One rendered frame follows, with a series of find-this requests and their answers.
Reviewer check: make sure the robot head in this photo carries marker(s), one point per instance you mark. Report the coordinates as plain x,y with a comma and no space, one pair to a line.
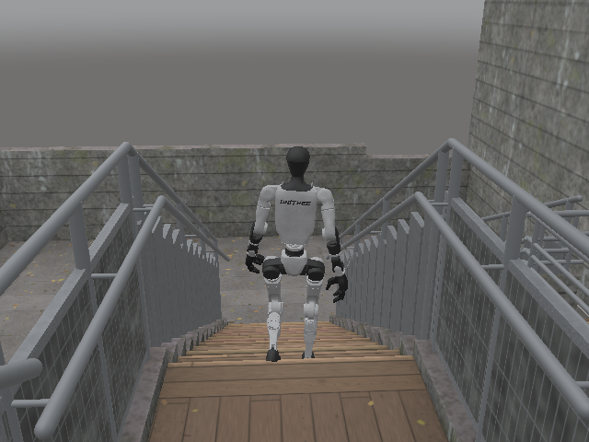
298,160

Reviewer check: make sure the left robot hand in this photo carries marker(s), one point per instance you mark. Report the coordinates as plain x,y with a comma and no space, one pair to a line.
258,260

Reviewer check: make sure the robot right forearm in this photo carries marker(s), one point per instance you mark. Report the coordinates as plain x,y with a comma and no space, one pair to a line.
334,248

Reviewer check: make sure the right robot upper arm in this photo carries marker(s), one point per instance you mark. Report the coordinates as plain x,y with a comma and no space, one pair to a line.
328,213

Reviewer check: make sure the left robot upper arm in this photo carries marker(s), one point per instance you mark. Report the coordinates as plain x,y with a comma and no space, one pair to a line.
263,208

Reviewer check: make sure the robot left forearm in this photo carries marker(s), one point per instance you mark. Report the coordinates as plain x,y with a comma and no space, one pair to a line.
254,242

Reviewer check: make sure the humanoid robot torso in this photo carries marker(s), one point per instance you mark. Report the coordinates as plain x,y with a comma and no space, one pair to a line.
295,214

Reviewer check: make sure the right robot hand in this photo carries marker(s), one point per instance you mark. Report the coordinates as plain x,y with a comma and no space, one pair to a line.
343,286

